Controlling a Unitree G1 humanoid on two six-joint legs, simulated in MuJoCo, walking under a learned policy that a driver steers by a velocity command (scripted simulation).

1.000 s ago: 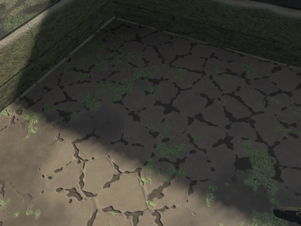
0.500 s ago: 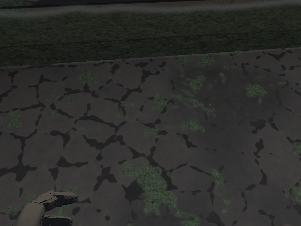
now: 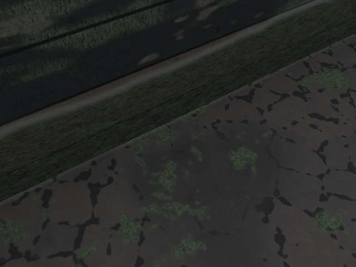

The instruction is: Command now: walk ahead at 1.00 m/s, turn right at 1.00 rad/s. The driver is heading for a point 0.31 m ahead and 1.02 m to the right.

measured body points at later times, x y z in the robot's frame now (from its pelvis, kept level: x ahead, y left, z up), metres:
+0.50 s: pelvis +0.47 -0.09 +0.00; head +0.50 -0.10 +0.45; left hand +0.63 +0.16 -0.12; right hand +0.52 -0.38 -0.08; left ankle +0.55 +0.09 -0.63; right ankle +0.45 -0.08 -0.72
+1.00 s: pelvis +0.89 -0.31 +0.01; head +0.90 -0.34 +0.46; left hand +1.24 -0.39 -0.04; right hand +0.59 -0.41 -0.11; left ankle +0.92 -0.12 -0.72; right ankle +0.88 -0.48 -0.65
